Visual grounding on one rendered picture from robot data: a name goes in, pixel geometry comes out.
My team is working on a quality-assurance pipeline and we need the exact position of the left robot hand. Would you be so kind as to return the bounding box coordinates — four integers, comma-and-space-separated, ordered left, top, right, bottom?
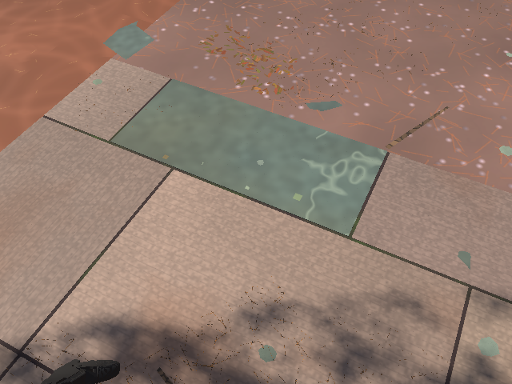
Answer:
41, 359, 120, 384

